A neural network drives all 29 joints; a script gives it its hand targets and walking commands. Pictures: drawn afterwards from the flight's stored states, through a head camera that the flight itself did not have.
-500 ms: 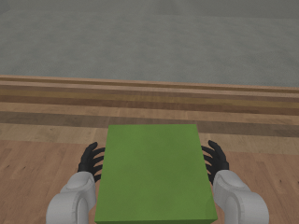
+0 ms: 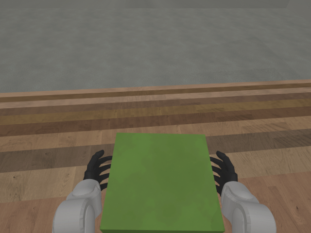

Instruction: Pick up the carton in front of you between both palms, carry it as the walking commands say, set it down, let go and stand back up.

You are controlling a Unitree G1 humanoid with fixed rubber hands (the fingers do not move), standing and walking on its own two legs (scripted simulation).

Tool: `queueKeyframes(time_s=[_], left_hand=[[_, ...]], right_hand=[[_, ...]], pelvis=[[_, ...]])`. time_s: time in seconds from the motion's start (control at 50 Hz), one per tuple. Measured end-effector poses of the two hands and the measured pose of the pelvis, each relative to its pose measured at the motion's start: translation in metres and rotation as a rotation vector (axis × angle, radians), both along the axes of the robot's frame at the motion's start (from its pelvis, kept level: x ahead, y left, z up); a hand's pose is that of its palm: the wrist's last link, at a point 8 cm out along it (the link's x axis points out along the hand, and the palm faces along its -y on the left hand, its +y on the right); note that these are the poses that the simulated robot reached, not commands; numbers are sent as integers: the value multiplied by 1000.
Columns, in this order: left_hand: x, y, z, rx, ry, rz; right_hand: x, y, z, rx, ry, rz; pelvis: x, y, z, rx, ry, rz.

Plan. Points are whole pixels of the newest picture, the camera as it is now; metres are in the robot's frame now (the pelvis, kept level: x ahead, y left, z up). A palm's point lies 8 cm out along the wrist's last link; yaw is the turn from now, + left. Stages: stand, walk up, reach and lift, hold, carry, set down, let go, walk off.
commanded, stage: carry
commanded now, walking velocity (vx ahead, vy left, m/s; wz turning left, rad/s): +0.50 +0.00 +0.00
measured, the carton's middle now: (159, 195) +0.23 -0.01 +0.00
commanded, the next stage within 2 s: none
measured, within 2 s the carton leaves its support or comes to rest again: neither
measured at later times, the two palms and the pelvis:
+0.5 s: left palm (115, 76) +0.65 +0.14 +0.06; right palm (191, 72) +0.69 -0.16 +0.05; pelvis +0.31 -0.05 -0.02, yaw +4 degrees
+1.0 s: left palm (120, 50) +0.99 +0.15 -0.01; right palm (177, 51) +0.98 -0.15 +0.00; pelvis +0.68 +0.00 -0.15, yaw +0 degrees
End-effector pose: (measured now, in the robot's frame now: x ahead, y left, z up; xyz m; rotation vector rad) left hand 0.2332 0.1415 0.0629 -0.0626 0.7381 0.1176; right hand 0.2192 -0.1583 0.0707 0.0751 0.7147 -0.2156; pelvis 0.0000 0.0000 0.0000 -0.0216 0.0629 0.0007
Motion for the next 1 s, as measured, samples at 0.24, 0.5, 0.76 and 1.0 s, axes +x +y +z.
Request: queueKeyframes(time_s=[0.24,0.5,0.76,1.0], left_hand=[[185,10,21,21,-121,87],[418,-4,-5,26,-63,182],[583,-15,6,-43,-153,136],[761,10,-74,-30,-234,9]], right_hand=[[210,10,17,19,-120,84],[469,-4,-17,91,-57,107],[607,-16,-3,81,-150,40],[756,10,-74,-16,-224,-13]], pelvis=[[156,-9,-9,12,-14,43],[313,-48,-24,43,16,59],[479,-39,-24,39,43,12],[678,4,-146,-23,-72,-5]])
